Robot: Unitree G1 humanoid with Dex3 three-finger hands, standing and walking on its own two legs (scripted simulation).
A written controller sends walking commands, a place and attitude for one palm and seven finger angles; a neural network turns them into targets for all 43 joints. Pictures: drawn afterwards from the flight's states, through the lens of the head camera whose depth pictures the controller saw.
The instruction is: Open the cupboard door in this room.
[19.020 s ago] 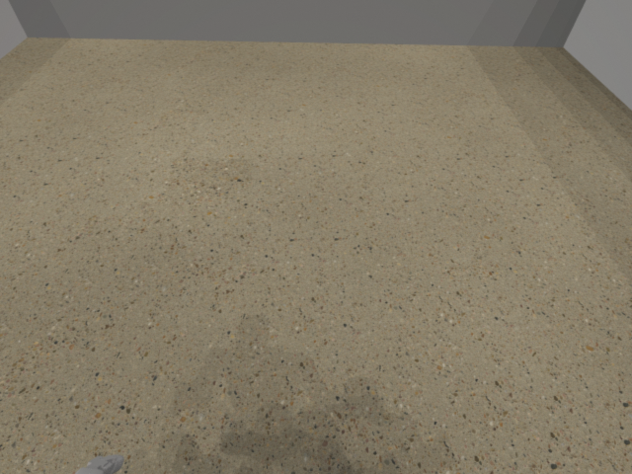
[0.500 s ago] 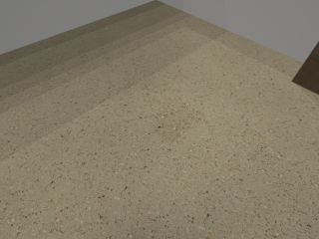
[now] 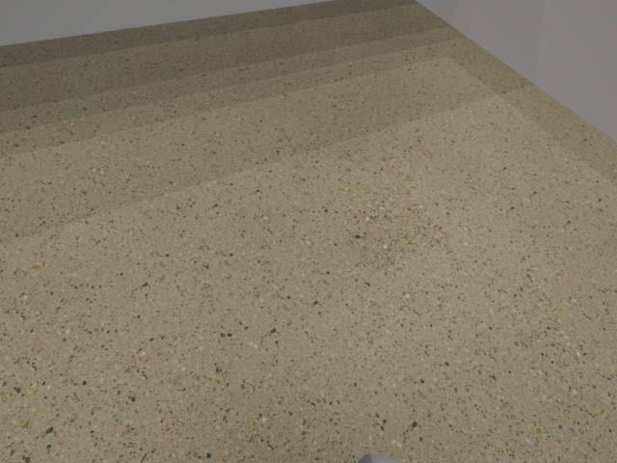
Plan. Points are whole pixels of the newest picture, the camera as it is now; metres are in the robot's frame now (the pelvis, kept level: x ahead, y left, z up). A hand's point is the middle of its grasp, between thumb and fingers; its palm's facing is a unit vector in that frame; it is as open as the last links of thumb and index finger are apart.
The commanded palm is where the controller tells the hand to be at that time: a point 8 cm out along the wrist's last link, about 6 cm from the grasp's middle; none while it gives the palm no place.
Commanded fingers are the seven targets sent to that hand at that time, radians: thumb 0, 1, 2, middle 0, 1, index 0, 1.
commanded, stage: turn or walk to find it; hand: left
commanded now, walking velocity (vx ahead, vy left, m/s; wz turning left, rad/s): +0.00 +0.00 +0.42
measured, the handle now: out of the picture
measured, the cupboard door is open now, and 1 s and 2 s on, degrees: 0 0 0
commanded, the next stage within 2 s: none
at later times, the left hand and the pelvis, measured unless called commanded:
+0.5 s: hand out of the picture +0.03 +0.16 -0.15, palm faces +0.21 -0.94 -0.27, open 7.4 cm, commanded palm none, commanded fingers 0.00 0.90 0.90 -0.20 -0.30 -0.20 -0.30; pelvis -0.02 -0.05 +0.00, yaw +13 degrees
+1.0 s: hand out of the picture -0.11 +0.21 -0.17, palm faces +0.46 -0.85 -0.25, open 7.4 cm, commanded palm none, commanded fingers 0.00 0.90 0.90 -0.20 -0.30 -0.20 -0.30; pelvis -0.05 +0.00 +0.01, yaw +25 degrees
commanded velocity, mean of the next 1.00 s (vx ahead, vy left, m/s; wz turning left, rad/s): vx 0.00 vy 0.00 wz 0.42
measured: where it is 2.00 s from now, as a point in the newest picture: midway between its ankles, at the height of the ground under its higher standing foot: outside the picture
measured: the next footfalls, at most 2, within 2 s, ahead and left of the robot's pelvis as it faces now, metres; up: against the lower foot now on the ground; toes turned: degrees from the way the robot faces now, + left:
right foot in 0.38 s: +0.04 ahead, -0.15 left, +0.00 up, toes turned +7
left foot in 0.80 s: -0.06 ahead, +0.10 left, +0.00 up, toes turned +25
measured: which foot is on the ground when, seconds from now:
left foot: down 0.00-0.38, up 0.40-0.78, down 0.80-1.00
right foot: up 0.00-0.36, down 0.38-0.80, up 0.82-1.00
